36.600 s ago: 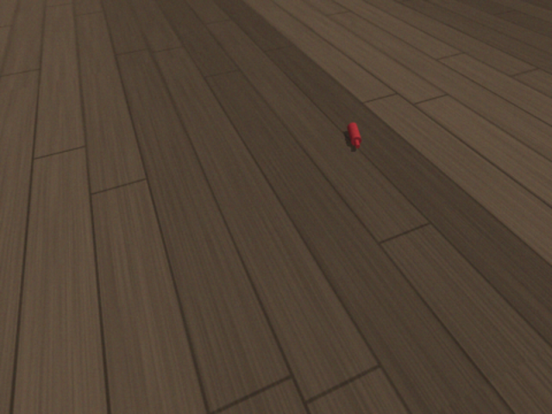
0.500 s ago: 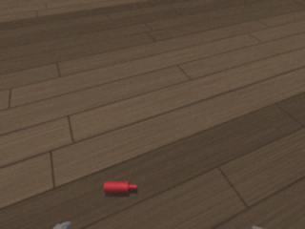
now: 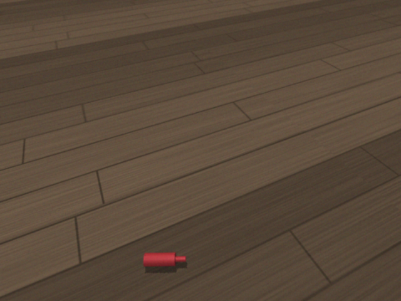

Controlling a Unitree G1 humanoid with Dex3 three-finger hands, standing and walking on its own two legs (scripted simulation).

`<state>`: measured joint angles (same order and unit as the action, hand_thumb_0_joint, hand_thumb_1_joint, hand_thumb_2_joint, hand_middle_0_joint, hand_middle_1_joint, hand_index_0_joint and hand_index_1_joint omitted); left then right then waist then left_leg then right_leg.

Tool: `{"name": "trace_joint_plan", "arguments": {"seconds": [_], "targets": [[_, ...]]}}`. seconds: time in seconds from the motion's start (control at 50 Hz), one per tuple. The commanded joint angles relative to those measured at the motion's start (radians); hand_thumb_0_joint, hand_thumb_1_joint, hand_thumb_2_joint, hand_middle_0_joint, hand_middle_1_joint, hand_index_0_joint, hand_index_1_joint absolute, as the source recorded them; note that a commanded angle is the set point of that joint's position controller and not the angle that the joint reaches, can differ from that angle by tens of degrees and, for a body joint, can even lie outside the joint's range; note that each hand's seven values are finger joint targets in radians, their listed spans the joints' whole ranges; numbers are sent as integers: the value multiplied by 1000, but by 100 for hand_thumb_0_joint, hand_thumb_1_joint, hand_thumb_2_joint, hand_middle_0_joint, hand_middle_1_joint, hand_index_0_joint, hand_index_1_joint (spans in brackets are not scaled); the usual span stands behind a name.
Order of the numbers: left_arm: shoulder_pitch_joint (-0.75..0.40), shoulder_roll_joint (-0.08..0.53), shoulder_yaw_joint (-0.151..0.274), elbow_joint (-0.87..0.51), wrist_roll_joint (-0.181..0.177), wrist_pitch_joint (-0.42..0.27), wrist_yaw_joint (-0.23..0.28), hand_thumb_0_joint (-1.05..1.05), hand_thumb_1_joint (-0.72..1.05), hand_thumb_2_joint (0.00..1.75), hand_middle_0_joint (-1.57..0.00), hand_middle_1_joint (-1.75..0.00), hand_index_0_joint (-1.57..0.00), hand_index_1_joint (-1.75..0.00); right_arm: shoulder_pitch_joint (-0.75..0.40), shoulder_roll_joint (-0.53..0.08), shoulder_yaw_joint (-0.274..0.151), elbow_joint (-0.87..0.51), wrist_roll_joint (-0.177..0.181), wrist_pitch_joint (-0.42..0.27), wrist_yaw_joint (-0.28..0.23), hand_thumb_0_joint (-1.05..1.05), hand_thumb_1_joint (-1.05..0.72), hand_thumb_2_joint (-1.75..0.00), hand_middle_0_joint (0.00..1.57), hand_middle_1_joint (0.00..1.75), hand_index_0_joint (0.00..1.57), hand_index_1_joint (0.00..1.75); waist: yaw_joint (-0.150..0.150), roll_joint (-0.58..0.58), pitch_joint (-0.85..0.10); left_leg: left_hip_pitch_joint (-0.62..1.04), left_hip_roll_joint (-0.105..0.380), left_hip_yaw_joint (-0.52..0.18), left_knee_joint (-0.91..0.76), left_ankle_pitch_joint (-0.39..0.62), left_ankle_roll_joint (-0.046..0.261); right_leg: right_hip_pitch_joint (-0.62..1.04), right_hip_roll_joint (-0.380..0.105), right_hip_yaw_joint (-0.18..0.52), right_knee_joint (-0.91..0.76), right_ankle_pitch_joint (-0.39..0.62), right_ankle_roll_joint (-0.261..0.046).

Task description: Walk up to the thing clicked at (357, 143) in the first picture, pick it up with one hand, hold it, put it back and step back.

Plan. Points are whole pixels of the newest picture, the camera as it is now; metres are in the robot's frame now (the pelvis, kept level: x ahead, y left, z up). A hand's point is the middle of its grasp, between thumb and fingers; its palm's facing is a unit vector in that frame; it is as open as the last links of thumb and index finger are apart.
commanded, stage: stand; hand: left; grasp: from above
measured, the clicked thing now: (165, 259) +0.53 +0.23 -0.74
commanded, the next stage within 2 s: step back in 1.76 s
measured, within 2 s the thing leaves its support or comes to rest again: neither
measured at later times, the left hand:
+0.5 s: hand out of the picture +0.05 +0.21 -0.16, palm faces +0.00 -0.95 -0.32, open 7.4 cm
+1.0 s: hand out of the picture +0.05 +0.17 -0.17, palm faces -0.01 -0.98 -0.22, open 7.4 cm
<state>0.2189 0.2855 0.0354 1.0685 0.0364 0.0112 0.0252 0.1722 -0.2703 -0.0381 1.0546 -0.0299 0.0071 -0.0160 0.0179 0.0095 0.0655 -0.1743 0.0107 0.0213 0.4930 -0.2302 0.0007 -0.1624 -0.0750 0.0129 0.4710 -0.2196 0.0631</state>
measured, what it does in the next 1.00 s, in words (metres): stands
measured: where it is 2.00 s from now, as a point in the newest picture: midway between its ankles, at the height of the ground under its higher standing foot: outside the picture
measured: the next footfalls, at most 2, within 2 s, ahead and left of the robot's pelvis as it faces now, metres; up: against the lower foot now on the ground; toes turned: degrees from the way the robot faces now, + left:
none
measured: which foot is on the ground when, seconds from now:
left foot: down 0.00-1.00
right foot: down 0.00-1.00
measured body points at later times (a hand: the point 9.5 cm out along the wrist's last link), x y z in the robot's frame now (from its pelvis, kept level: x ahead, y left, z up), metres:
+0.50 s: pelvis +0.00 -0.02 +0.01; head +0.00 -0.03 +0.45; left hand +0.05 +0.26 -0.13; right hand +0.05 -0.31 -0.14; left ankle +0.03 +0.12 -0.74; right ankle +0.03 -0.16 -0.74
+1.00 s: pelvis +0.02 -0.02 +0.01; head +0.02 -0.02 +0.46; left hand +0.06 +0.22 -0.15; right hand +0.04 -0.26 -0.15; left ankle +0.03 +0.12 -0.74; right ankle +0.03 -0.16 -0.74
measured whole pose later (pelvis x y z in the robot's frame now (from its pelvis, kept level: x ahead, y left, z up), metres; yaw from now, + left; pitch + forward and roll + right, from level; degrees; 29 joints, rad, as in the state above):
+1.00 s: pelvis +0.02 -0.02 +0.01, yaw -2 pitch -4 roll +0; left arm 0.18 0.19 0.01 1.16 0.02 0.01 0.02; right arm 0.19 -0.21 -0.01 1.16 -0.02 0.02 -0.02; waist 0.00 0.00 0.06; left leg -0.13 0.04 0.04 0.39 -0.20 -0.03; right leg -0.14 -0.04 0.03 0.39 -0.19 0.04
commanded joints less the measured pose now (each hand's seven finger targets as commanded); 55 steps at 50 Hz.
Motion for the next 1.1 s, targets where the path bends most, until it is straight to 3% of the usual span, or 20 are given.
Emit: {"name": "trace_joint_plan", "arguments": {"seconds": [0.0,0.06,0.12,0.16,0.22,0.34,0.46,0.5,0.52,0.56,0.62,0.7,0.76,0.82,0.94,1.08], "targets": [[-20,182,33,-39,-1,-24,12,0,90,90,-20,-30,-20,-30,-40,-202,-46,-53,1,-24,-9,0,-90,-90,20,30,20,30,-9,-18,11,-32,81,-117,-172,-109,23,-31,-25,45,-120,-45,-68],[-33,193,33,-37,-2,-27,12,0,90,90,-20,-30,-20,-30,-33,-204,-47,-40,3,-24,-7,0,-90,-90,20,30,20,30,-16,-5,-3,-3,80,-107,-170,-93,19,-37,-32,54,-136,-52,-67],[-40,203,34,-26,-5,-24,9,0,90,90,-20,-30,-20,-30,-28,-206,-41,-26,3,-20,-5,0,-90,-90,20,30,20,30,-14,-4,27,-35,82,-114,-195,-152,19,-44,-28,60,-150,-94,-66],[-22,193,31,-15,-6,-26,8,0,90,90,-20,-30,-20,-30,-49,-210,-40,-27,5,-22,-3,0,-90,-90,20,30,20,30,-4,7,15,-22,89,-120,-197,-134,19,-37,-26,51,-140,-58,-68],[-45,204,33,-13,-7,-30,8,0,90,90,-20,-30,-20,-30,-34,-199,-34,-18,7,-21,-1,0,-90,-90,20,30,20,30,-12,-42,-4,7,80,-93,-161,-54,18,-32,-42,70,-162,-60,-70],[-58,207,30,-5,-15,-24,5,0,90,90,-20,-30,-20,-30,-22,-209,-27,-3,6,-20,-1,0,-90,-90,20,30,20,30,-17,-4,14,-6,85,-95,-188,-100,16,-47,-36,78,-172,-89,-74],[-64,169,21,10,-18,-24,3,0,90,90,-20,-30,-20,-30,-14,-170,-8,16,11,-18,-2,0,-90,-90,20,30,20,30,-17,-35,-24,35,86,-73,-167,22,15,-18,-34,70,-160,20,-74],[-62,165,20,16,-20,-21,3,0,90,90,-20,-30,-20,-30,-9,-177,-7,23,13,-17,-3,0,-90,-90,20,30,20,30,-17,-25,-18,35,87,-74,-175,15,15,-15,-34,71,-165,30,-74],[-63,154,17,18,-21,-22,3,0,90,90,-20,-30,-20,-30,-11,-169,-4,25,12,-18,-3,0,-90,-90,20,30,20,30,-17,-26,-36,43,87,-67,-167,68,14,5,-36,68,-157,86,-74],[-58,148,16,20,-21,-22,4,0,90,90,-20,-30,-20,-30,-13,-175,-5,26,12,-18,-5,0,-90,-90,20,30,20,30,-16,-28,-39,59,91,-63,-162,91,12,0,-35,65,-157,118,-73],[-60,126,12,31,-22,-18,5,0,90,90,-20,-30,-20,-30,-1,-138,6,43,14,-13,-8,0,-90,-90,20,30,20,30,-18,-27,-26,47,88,-56,-166,97,10,8,-31,60,-154,133,-71],[-50,104,8,38,-23,-9,3,0,90,90,-20,-30,-20,-30,6,-120,10,52,13,-7,-11,0,-90,-90,20,30,20,30,-15,-28,-12,49,87,-52,-181,100,0,-10,-21,56,-159,115,-67],[-46,89,6,40,-21,-9,6,0,90,90,-20,-30,-20,-30,11,-113,9,59,13,-7,-12,0,-90,-90,20,30,20,30,-16,-16,-22,51,89,-48,-174,114,3,-2,-19,53,-160,131,-67],[-39,79,6,45,-20,-7,5,0,90,90,-20,-30,-20,-30,13,-105,7,59,10,-3,-14,0,-90,-90,20,30,20,30,-14,-5,-18,39,84,-44,-186,59,3,-10,-17,56,-170,86,-64],[-18,58,5,49,-19,-11,6,0,90,90,-20,-30,-20,-30,33,-90,2,69,11,-11,-16,0,-90,-90,20,30,20,30,-15,-5,-34,57,87,-41,-170,110,8,-10,-16,52,-152,126,-70],[3,35,3,57,-13,-10,9,0,90,90,-20,-30,-20,-30,47,-59,3,73,11,-10,-16,0,-90,-90,20,30,20,30,-19,-17,-15,37,86,-47,-171,88,15,-23,-10,43,-147,92,-68]]}}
